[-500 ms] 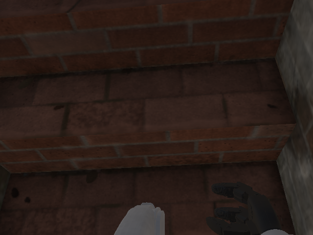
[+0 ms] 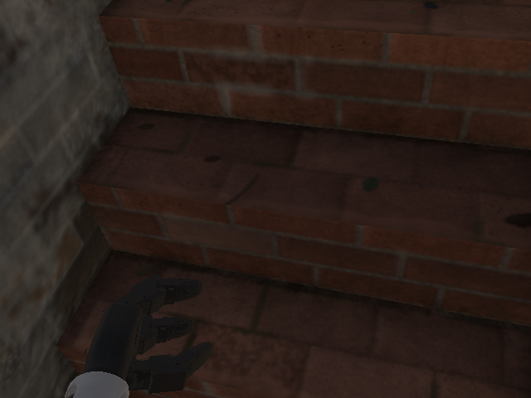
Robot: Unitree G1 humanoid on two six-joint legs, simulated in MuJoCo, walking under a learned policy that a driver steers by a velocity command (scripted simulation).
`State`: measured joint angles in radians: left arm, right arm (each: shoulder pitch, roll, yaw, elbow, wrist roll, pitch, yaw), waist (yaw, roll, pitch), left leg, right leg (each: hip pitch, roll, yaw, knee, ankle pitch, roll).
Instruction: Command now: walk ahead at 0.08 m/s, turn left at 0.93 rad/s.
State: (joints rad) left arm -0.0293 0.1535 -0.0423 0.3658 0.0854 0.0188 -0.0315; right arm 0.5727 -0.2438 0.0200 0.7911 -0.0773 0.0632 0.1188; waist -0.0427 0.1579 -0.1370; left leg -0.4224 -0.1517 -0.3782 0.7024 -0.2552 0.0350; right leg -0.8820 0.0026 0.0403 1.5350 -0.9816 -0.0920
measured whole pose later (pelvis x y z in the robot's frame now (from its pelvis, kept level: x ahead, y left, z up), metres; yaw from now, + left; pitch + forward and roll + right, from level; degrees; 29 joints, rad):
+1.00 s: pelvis -0.01 +0.04 -0.03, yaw -27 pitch +4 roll +0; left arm 0.19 0.09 0.02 0.84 -0.01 0.04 0.06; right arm 0.49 -0.22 -0.04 1.12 -0.08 -0.14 -0.05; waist -0.02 -0.01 -0.04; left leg -0.12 0.09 0.62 0.44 -0.39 0.07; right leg -1.07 -0.10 0.01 2.02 -0.24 -0.13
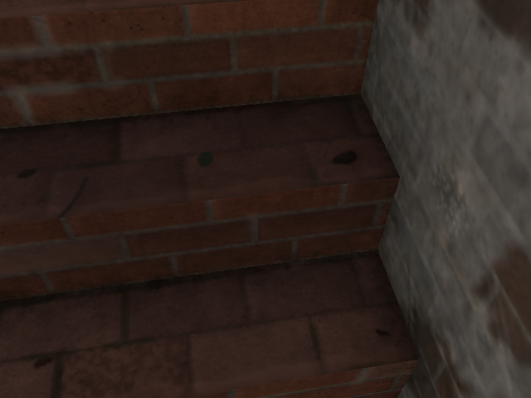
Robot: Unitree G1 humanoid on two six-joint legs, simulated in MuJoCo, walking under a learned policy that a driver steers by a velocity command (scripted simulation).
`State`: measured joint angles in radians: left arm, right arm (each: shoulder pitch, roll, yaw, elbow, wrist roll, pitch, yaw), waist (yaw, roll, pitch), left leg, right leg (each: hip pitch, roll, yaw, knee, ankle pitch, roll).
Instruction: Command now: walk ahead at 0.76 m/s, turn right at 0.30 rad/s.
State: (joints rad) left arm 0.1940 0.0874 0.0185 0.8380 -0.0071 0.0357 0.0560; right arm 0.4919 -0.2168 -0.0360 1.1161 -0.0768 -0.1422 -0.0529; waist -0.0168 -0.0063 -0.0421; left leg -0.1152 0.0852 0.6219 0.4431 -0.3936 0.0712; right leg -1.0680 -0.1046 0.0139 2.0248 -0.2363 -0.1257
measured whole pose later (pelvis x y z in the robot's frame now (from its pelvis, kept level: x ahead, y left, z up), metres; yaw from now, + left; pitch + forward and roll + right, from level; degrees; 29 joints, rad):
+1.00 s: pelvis +0.28 +0.20 +0.25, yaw +23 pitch +8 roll -5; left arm -0.23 0.03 -0.10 0.61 0.02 -0.04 0.01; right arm 0.50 -0.18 -0.04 1.02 0.03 -0.07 -0.10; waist -0.13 0.01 -0.02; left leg -0.06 -0.10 -0.09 0.10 0.04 0.11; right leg -1.20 0.08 -0.29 1.54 -0.38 -0.16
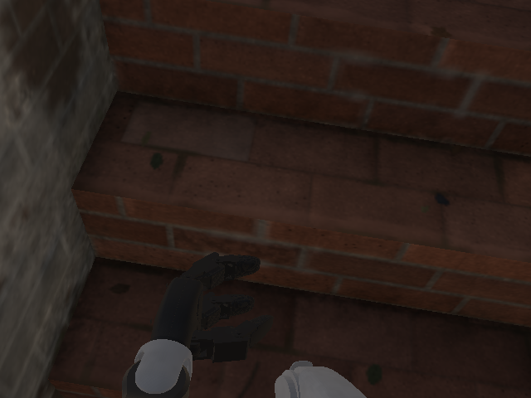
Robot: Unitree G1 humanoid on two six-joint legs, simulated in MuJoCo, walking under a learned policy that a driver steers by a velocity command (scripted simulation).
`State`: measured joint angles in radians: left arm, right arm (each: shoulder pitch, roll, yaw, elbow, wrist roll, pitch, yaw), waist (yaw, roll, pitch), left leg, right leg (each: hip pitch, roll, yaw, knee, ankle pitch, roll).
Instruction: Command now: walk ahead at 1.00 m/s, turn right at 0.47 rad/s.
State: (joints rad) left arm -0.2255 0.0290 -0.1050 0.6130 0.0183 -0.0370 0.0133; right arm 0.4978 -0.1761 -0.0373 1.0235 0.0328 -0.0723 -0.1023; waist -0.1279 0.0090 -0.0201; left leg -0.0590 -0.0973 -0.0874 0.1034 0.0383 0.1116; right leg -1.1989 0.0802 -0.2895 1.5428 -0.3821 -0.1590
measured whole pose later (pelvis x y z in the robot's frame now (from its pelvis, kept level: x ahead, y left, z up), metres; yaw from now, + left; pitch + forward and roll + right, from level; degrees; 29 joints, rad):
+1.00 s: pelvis +0.25 -0.15 +0.20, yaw -35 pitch +6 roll +8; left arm 0.45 0.35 0.07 0.91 0.09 -0.04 -0.14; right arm 0.26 -0.24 0.01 0.47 0.05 -0.03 0.04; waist -0.04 -0.16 -0.05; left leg -1.20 -0.10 0.05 2.52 -0.87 0.07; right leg -0.10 -0.19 -0.03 0.36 -0.27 -0.13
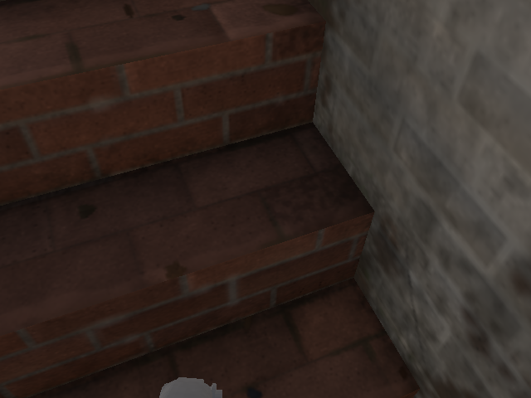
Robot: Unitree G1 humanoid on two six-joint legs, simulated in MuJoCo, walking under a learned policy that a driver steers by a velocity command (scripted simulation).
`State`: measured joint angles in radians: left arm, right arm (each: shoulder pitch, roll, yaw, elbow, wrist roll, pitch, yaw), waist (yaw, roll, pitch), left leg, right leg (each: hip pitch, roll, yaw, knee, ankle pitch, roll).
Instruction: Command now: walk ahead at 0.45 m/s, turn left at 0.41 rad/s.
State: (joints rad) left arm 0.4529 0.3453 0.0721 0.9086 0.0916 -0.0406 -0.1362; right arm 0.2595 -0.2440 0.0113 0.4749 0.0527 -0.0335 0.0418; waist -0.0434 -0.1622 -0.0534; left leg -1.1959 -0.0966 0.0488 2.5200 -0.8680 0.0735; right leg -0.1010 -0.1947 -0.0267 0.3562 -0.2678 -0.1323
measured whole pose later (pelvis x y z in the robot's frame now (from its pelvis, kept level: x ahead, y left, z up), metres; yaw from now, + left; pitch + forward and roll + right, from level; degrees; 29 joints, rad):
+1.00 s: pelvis +0.00 +0.13 +0.11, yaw +39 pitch +5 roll +2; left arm 0.12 0.21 0.05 0.69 0.02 -0.09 0.00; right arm 0.20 -0.20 -0.05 0.74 -0.02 -0.01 -0.04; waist 0.02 -0.03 0.02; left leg -0.65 -0.09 0.04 1.05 -0.49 0.07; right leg -0.66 0.07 0.21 1.99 -0.09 -0.06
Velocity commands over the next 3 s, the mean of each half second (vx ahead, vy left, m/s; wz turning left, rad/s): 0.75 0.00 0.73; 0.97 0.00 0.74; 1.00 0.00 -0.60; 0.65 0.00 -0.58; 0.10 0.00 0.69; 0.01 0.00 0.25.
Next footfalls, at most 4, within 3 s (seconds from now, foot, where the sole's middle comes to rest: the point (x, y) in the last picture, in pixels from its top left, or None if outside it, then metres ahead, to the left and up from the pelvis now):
0.24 left None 0.13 0.11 -0.58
0.48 right None -0.08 -0.11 -0.80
0.84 left None -0.01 0.25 -0.59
1.46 right None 0.30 0.14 -0.38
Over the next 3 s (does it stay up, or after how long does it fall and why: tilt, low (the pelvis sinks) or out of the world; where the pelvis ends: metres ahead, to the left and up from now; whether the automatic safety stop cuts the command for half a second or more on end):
stays up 0.51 0.27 0.60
